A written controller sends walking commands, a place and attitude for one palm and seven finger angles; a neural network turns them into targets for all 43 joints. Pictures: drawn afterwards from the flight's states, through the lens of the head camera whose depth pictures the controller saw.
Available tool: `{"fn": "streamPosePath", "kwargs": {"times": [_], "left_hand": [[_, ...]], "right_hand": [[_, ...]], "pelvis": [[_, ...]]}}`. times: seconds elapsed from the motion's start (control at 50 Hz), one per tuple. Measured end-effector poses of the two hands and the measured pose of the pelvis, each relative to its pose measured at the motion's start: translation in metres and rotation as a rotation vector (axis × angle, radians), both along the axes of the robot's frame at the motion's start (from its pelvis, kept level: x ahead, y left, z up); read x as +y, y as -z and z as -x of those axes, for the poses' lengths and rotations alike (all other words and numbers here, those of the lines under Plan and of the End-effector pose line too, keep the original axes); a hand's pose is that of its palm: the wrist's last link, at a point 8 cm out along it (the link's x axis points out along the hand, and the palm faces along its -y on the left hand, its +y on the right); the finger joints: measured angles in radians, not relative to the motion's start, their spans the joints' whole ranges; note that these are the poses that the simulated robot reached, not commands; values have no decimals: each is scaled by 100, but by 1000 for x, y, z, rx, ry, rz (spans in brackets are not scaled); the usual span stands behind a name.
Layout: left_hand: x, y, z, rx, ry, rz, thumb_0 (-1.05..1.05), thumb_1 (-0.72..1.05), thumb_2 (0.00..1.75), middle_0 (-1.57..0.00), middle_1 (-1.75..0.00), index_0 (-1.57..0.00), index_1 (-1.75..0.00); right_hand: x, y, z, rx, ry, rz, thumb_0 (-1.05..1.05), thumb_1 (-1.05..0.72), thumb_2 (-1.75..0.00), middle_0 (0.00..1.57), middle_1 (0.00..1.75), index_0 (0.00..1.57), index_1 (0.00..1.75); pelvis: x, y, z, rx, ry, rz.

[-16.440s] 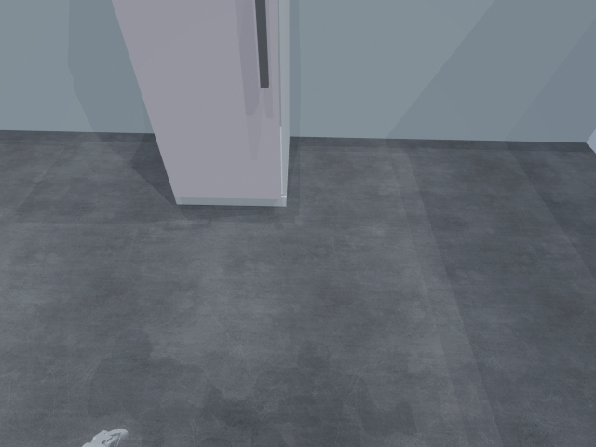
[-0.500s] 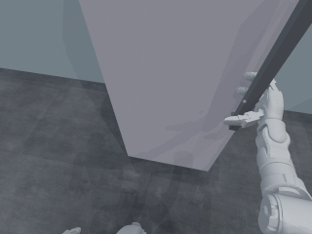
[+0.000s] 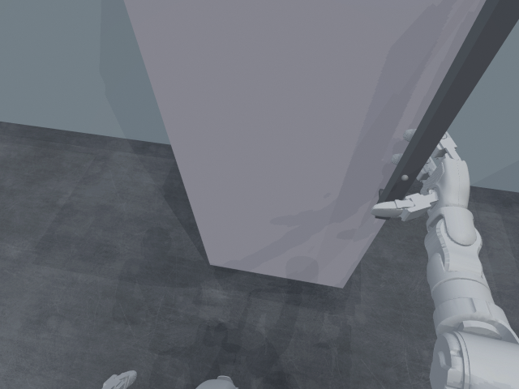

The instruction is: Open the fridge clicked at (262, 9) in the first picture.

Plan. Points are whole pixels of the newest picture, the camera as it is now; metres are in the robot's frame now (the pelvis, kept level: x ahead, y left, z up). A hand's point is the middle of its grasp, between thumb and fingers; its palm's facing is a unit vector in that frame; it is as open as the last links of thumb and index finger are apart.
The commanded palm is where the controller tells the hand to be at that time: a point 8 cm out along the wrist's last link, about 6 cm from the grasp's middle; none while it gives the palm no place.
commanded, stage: slide the fingers in behind the handle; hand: right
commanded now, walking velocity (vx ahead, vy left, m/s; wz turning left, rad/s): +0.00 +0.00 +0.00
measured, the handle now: (429, 119) +0.50 -0.18 +0.16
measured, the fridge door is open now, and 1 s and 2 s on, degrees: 0 0 2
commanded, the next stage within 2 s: grip the handle and tug to test in 0.06 s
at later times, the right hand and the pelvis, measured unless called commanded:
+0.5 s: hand (401, 177) +0.44 -0.16 +0.09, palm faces +0.07 +1.00 +0.00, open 11.2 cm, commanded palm +0.41 -0.21 +0.09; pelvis +0.00 -0.01 +0.00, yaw +0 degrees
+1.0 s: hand (400, 174) +0.44 -0.16 +0.09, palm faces +0.07 +1.00 +0.00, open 6.0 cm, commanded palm +0.42 -0.21 +0.09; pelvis +0.00 +0.00 +0.00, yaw +0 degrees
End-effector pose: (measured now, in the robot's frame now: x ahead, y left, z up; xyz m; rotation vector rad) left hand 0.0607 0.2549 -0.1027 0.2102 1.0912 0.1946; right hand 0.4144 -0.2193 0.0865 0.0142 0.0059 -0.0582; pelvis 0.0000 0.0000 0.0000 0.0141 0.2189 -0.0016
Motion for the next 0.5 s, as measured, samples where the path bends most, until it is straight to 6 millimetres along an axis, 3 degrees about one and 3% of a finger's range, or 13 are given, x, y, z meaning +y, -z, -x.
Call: {"fn": "streamPosePath", "kwargs": {"times": [0.28, 0.5], "left_hand": [[-12, 3, 0, -8, 12, 12, 1, 91, 89, -20, -30, -20, -30], [-14, 6, 11, 17, 6, 16, 1, 91, 89, -20, -30, -20, -30]], "right_hand": [[3, -4, 1, -19, -13, 9, -1, 46, -32, 30, 120, 30, 121], [5, 0, -1, -11, 10, 14, -1, 9, -48, 34, 125, 33, 126]], "pelvis": [[-8, 1, 3, -4, 2, -3], [-9, 2, 5, 0, -1, -1]]}}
